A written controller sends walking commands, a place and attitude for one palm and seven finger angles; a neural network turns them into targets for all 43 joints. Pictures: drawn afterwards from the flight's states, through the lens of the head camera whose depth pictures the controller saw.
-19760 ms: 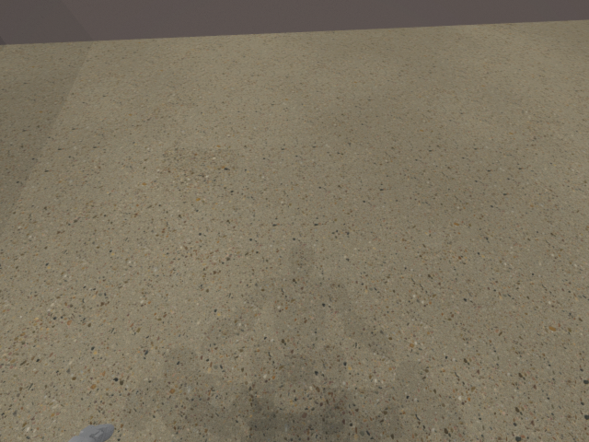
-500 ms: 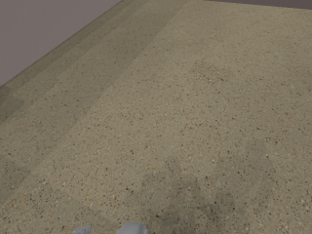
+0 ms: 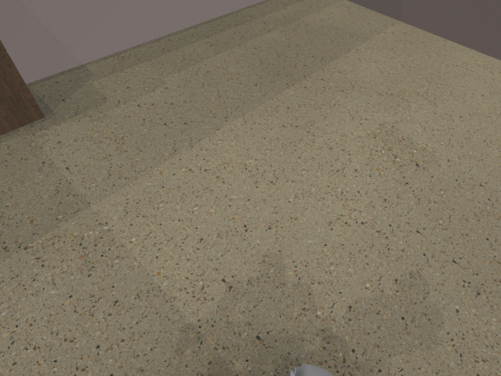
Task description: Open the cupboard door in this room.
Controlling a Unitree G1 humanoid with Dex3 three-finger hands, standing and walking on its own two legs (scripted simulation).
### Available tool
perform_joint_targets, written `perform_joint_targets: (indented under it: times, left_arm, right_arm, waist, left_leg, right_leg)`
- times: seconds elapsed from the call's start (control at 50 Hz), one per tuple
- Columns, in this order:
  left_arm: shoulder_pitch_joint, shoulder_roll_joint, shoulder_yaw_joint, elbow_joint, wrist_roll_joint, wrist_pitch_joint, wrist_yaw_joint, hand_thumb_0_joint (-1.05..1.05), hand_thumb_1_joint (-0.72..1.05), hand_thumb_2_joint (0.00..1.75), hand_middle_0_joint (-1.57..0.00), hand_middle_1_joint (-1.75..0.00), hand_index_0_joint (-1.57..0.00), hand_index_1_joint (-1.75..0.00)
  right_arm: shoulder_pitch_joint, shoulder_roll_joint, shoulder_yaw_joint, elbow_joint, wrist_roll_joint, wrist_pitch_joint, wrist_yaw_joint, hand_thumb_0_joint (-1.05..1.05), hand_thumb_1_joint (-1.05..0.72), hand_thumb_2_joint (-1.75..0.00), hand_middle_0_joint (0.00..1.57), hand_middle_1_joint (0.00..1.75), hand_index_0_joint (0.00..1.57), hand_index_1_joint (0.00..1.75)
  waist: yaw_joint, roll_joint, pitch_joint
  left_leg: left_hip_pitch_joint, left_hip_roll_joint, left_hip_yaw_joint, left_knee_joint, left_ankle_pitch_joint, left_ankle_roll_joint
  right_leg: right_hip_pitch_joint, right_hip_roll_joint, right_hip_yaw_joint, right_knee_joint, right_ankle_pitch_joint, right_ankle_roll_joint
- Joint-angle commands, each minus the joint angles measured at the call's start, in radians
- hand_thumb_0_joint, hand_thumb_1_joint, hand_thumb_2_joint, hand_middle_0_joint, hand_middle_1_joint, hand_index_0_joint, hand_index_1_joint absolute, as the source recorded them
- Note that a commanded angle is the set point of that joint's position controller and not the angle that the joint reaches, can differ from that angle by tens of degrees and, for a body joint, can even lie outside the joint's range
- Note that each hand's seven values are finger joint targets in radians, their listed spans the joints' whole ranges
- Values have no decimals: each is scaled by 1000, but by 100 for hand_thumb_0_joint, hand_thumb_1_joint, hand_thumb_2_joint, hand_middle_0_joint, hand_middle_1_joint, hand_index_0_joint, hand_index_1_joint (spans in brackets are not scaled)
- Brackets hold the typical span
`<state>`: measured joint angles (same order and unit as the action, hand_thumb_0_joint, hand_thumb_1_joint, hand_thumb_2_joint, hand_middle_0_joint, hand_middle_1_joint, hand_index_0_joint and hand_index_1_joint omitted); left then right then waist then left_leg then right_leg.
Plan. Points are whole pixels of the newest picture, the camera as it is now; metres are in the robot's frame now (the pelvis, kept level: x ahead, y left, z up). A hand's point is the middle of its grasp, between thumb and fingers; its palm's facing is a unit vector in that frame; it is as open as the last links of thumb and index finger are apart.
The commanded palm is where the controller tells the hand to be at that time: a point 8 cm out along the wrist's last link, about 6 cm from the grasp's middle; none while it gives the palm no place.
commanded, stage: turn or walk to find it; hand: left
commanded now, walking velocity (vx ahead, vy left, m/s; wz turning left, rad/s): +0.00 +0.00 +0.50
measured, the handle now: out of the picture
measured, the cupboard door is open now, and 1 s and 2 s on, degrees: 0 0 0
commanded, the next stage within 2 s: none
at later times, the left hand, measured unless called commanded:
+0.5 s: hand out of the picture +0.03 +0.15 -0.14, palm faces +0.25 -0.93 -0.29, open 7.4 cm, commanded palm none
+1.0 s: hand out of the picture -0.07 +0.22 -0.16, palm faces +0.52 -0.83 -0.23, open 7.4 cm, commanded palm none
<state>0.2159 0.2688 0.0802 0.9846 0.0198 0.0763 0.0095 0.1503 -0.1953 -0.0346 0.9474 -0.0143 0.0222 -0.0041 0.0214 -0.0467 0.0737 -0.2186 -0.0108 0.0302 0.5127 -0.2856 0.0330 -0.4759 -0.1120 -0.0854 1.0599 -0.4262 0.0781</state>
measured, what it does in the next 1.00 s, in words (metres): steps on the spot, turning left: right foot, then left foot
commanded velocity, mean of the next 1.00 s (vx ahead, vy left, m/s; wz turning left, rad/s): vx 0.11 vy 0.00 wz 0.50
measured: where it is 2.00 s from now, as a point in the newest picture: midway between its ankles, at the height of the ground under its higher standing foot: (180, 334)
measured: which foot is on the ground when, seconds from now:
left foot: down 0.00-0.30, up 0.32-0.78, down 0.80-1.00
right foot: up 0.00-0.28, down 0.30-0.78, up 0.80-1.00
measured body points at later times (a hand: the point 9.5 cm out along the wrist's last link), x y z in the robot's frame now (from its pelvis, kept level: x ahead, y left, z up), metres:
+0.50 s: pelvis -0.01 -0.06 +0.00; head +0.03 -0.09 +0.45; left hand +0.02 +0.20 -0.12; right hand +0.08 -0.30 -0.16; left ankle -0.08 +0.09 -0.64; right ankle +0.01 -0.14 -0.74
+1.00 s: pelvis +0.00 +0.01 +0.01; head +0.01 +0.03 +0.46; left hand -0.10 +0.26 -0.15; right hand +0.17 -0.18 -0.13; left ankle -0.10 +0.07 -0.74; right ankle +0.08 -0.12 -0.66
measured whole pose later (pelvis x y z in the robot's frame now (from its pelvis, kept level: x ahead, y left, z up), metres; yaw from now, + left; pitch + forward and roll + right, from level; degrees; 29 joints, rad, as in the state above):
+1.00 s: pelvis +0.00 +0.01 +0.01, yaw +30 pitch +1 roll -1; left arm 0.23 0.27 0.07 0.98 0.03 0.03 -0.03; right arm 0.25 -0.19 -0.03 0.96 -0.01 -0.02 0.00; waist 0.01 -0.03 0.03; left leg -0.13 -0.01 0.00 0.41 -0.29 0.03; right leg -0.53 -0.12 -0.07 1.08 -0.32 0.09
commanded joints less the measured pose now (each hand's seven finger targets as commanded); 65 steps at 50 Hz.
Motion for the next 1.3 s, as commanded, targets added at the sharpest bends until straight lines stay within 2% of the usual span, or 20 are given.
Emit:
perform_joint_targets:
  times: [0.0, 0.12, 0.24, 0.26, 0.28, 0.3, 0.4, 0.66, 0.72, 0.74, 0.76, 0.78, 0.82, 0.9, 1.12, 1.18, 1.2, 1.22, 1.24, 1.28]
  left_arm:
    - [-29, 63, 5, -91, -5, -41, 0, 0, 90, 90, -20, -30, -20, -30]
    - [-104, 43, -5, -136, -11, -46, 6, 0, 90, 90, -20, -30, -20, -30]
    - [23, 51, -4, -120, -18, -68, 11, 0, 90, 90, -20, -30, -20, -30]
    - [58, 92, 4, -112, -12, -79, 16, 0, 90, 90, -20, -30, -20, -30]
    - [91, 177, 21, -111, 5, -88, 25, 0, 90, 90, -20, -30, -20, -30]
    - [75, 199, 23, -125, -1, -85, 25, 0, 90, 90, -20, -30, -20, -30]
    - [-82, 83, -2, -167, -4, -91, 24, 0, 90, 90, -20, -30, -20, -30]
    - [83, 161, 25, -84, 11, -77, 19, 0, 90, 90, -20, -30, -20, -30]
    - [51, 159, 28, -71, 3, -73, 11, 0, 90, 90, -20, -30, -20, -30]
    - [40, 142, 26, -81, -4, -69, 4, 0, 90, 90, -20, -30, -20, -30]
    - [30, 79, 18, -111, -9, -64, -9, 0, 90, 90, -20, -30, -20, -30]
    - [-71, 49, -4, -167, 2, -65, -17, 0, 90, 90, -20, -30, -20, -30]
    - [-167, 60, 1, -169, 3, -71, -20, 0, 90, 90, -20, -30, -20, -30]
    - [-52, 63, 1, -97, 5, -85, -45, 0, 90, 90, -20, -30, -20, -30]
    - [-196, 34, -14, -170, -4, -109, -51, 0, 90, 90, -20, -30, -20, -30]
    - [35, 60, 1, -98, -1, -123, -48, 0, 90, 90, -20, -30, -20, -30]
    - [206, 132, 21, -48, 6, -139, -38, 0, 90, 90, -20, -30, -20, -30]
    - [329, 252, 46, -17, 15, -145, -20, 0, 90, 90, -20, -30, -20, -30]
    - [291, 250, 45, -25, -1, -141, -10, 0, 90, 90, -20, -30, -20, -30]
    - [121, 151, 23, -55, 2, -147, -8, 0, 90, 90, -20, -30, -20, -30]
  right_arm:
    - [44, -202, -56, -48, -2, -20, -12, 0, -90, -90, 20, 30, 20, 30]
    - [82, -210, -73, -44, -10, -9, -9, 0, -90, -90, 20, 30, 20, 30]
    - [29, -202, -80, -68, -6, 1, -5, 0, -90, -90, 20, 30, 20, 30]
    - [35, -167, -77, -74, 3, -1, -1, 0, -90, -90, 20, 30, 20, 30]
    - [51, -102, -66, -95, 9, -5, 6, 0, -90, -90, 20, 30, 20, 30]
    - [30, -127, -76, -106, -1, 7, 2, 0, -90, -90, 20, 30, 20, 30]
    - [91, -119, -76, -31, -11, 38, 25, 0, -90, -90, 20, 30, 20, 30]
    - [-46, -95, -38, -61, 8, 15, 20, 0, -90, -90, 20, 30, 20, 30]
    - [30, -104, -36, -52, 0, 1, 21, 0, -90, -90, 20, 30, 20, 30]
    - [86, -149, -47, -38, -2, -10, 22, 0, -90, -90, 20, 30, 20, 30]
    - [135, -262, -76, -35, -16, -16, 18, 0, -90, -90, 20, 30, 20, 30]
    - [219, -328, -86, -15, -16, -15, 14, 0, -90, -90, 20, 30, 20, 30]
    - [207, -279, -75, 0, -11, -24, -2, 0, -90, -90, 20, 30, 20, 30]
    - [111, -198, -45, -33, -5, -59, -2, 0, -90, -90, 20, 30, 20, 30]
    - [198, -198, -62, 17, -11, -77, -4, 0, -90, -90, 20, 30, 20, 30]
    - [157, -193, -64, 21, -8, -73, -7, 0, -90, -90, 20, 30, 20, 30]
    - [159, -158, -59, 16, 0, -79, -1, 0, -90, -90, 20, 30, 20, 30]
    - [195, -72, -42, -15, 8, -82, 4, 0, -90, -90, 20, 30, 20, 30]
    - [160, -110, -48, -32, 8, -76, 7, 0, -90, -90, 20, 30, 20, 30]
    - [65, -100, -52, -27, -6, -71, 25, 0, -90, -90, 20, 30, 20, 30]
  waist:
    - [-30, 165, -88]
    - [-59, 181, -81]
    - [4, 181, -139]
    - [18, 89, -157]
    - [28, -186, -172]
    - [30, -232, -131]
    - [-47, -102, -27]
    - [36, -165, -110]
    - [-16, -117, -141]
    - [-55, -4, -160]
    - [-90, 297, -137]
    - [-137, 348, -76]
    - [-124, 323, -32]
    - [-44, 179, -15]
    - [-67, 196, 7]
    - [42, 117, -69]
    - [114, -26, -166]
    - [136, -353, -266]
    - [120, -280, -234]
    - [64, -103, -44]
  left_leg:
    - [130, 237, -230, -185, 498, 115]
    - [126, 241, -323, -153, 494, 143]
    - [-27, 167, -358, -32, 449, 85]
    - [-148, 107, -314, 42, 279, 30]
    - [-337, -37, -144, 247, -74, -46]
    - [-352, -51, -118, 449, -315, -63]
    - [-334, 25, -100, 746, -72, -86]
    - [-187, 42, 42, 249, -190, -91]
    - [13, 41, 80, -2, -45, -70]
    - [164, 69, 30, -122, -16, -49]
    - [288, 296, -326, -221, -114, 51]
    - [270, 437, -517, -296, -129, 154]
    - [189, 392, -517, -323, -220, 167]
    - [137, 235, -270, -298, 37, 118]
    - [130, 227, -276, -229, 273, 142]
    - [-38, 152, -225, -8, 282, 81]
    - [-179, 83, -162, 235, 183, 37]
    - [-406, -58, -69, 585, -285, -9]
    - [-438, 6, -126, 735, -291, 7]
    - [-480, 87, -119, 843, -92, 7]
  right_leg:
    - [-89, 2, 60, 49, 49, 16]
    - [-32, 36, 61, -149, -26, 16]
    - [293, 79, 32, -598, 170, -8]
    - [442, 0, 96, -707, 256, -26]
    - [559, -257, 348, -757, 357, -117]
    - [419, -389, 415, -780, 408, -218]
    - [259, -202, 133, -774, 293, -176]
    - [432, -274, 20, -647, 632, -218]
    - [327, -255, -38, -591, 321, -142]
    - [189, -218, -78, -484, 125, -94]
    - [-91, -76, -148, -246, -130, -22]
    - [-249, -10, -92, -77, -237, -10]
    - [-302, -39, 35, 66, -113, -16]
    - [-196, -22, 32, 54, 113, 0]
    - [-58, 8, -13, -357, 124, 20]
    - [347, 58, -46, -533, 241, -6]
    - [608, -57, 72, -598, 193, -44]
    - [778, -384, 491, -727, 131, -130]
    - [655, -435, 609, -830, -49, -175]
    - [405, -372, 483, -871, -220, -171]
